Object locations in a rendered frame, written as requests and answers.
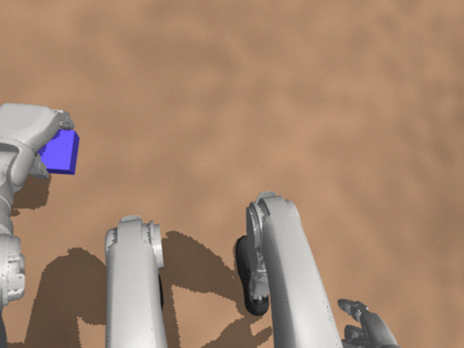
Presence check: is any right robot foot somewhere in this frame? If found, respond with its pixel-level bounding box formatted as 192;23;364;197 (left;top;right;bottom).
236;235;269;316

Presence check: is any right robot hand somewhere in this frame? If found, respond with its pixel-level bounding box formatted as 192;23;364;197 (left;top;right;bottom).
338;299;399;348

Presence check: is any small box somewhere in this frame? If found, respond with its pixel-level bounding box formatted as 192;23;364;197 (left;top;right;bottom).
38;129;80;175

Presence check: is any left robot arm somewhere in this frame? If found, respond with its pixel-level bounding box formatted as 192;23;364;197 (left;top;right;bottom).
0;138;36;348

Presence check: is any left robot hand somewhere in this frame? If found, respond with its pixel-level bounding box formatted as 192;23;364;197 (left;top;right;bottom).
0;103;75;179

